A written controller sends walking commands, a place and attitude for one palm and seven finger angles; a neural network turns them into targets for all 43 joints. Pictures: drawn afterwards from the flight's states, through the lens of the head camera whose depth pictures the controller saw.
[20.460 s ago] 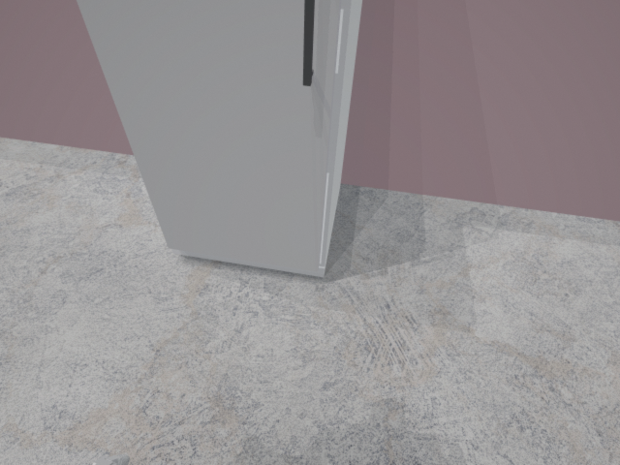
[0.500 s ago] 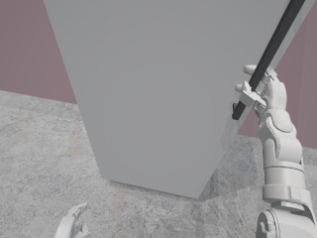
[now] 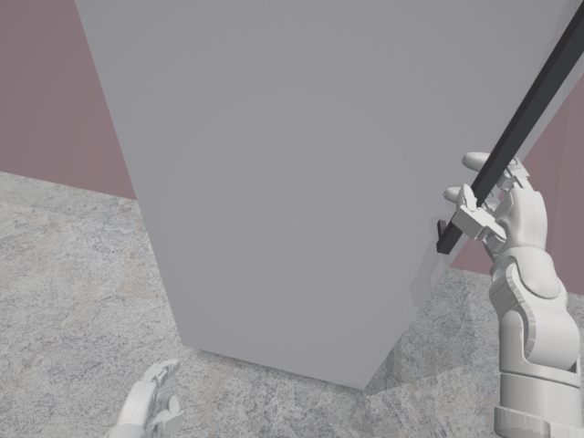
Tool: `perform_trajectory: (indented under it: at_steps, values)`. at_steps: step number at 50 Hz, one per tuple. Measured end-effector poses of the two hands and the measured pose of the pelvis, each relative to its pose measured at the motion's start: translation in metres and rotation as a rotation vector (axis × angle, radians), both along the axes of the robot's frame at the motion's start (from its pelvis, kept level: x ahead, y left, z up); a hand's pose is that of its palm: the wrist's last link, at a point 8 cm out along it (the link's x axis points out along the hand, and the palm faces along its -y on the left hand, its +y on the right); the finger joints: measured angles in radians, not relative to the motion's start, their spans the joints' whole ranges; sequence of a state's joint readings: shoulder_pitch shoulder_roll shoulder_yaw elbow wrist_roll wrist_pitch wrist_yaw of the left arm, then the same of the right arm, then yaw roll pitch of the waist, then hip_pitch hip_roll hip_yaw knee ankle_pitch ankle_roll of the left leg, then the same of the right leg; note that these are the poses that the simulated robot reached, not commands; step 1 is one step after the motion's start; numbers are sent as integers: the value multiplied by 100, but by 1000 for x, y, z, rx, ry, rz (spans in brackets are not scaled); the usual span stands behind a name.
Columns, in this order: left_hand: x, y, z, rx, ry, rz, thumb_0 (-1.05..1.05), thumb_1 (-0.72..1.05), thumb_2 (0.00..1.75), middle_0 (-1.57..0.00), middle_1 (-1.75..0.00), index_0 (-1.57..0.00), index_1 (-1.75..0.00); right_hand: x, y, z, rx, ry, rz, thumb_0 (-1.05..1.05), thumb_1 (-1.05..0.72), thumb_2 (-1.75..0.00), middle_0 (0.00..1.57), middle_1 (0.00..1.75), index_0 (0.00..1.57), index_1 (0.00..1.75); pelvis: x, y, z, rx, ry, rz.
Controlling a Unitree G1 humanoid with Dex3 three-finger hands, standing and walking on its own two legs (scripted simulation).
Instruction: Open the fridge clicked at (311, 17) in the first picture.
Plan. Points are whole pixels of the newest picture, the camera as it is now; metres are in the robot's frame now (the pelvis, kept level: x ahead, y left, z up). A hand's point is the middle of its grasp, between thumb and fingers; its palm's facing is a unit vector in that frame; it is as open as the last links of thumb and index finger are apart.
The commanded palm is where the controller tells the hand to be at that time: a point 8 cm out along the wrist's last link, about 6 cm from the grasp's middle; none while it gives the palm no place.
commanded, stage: pull the door a little, standing still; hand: right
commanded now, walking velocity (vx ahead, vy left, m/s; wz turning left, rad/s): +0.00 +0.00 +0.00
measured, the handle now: (499, 144) +0.42 -0.20 +0.25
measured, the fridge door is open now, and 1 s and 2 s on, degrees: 0 15 50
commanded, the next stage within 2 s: walk backward, drawing the door open in 0.02 s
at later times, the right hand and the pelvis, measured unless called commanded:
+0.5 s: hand (466, 225) +0.35 -0.17 +0.18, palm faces +0.20 +0.94 -0.26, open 6.6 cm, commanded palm +0.30 -0.22 +0.18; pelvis +0.06 -0.02 -0.02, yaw -5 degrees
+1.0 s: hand (445, 288) +0.25 -0.12 +0.18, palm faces +0.48 +0.85 -0.23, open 6.4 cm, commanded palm +0.20 -0.16 +0.18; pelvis +0.03 +0.11 -0.02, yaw -23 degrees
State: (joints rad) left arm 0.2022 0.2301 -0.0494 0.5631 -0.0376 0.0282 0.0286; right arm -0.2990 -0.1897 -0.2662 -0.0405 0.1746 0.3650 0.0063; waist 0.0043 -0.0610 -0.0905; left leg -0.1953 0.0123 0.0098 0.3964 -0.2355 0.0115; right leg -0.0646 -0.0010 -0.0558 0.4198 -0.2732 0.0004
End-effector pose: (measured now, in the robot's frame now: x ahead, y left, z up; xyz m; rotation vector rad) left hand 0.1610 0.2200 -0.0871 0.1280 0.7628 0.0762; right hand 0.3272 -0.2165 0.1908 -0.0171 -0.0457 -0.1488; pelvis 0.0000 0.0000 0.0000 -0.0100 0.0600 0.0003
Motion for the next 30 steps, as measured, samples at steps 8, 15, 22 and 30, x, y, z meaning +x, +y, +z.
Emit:
perform_trajectory:
  at_steps: [8, 15, 22, 30]
  values:
    - [35, 10, 14, 10, -30, 51, 2, 90, 90, -20, -30, -20, -30, -15, 2, 2, -67, -16, 18, 1, -79, -83, 28, 132, 19, 127, 42, -4, 8, 7, 26, 97]
    - [75, 9, 6, 167, 12, -65, 1, 90, 90, -20, -30, -20, -30, -13, -8, -4, -239, -259, 40, -1, -64, -79, 38, 136, 29, 131, 47, -11, -8, -9, 17, -28]
    - [100, -29, -25, 84, 17, -45, 2, 91, 90, -19, -30, -20, -30, -10, -9, -11, -259, -347, 18, -5, -63, -79, 43, 138, 26, 125, 63, -23, -27, -15, -50, -39]
    - [89, -75, -32, -121, 47, -182, 1, 90, 90, -20, -30, -20, -30, -20, 0, -2, -315, -237, -93, -3, -65, -80, 46, 139, 26, 132, 61, 8, -12, -11, -72, -134]
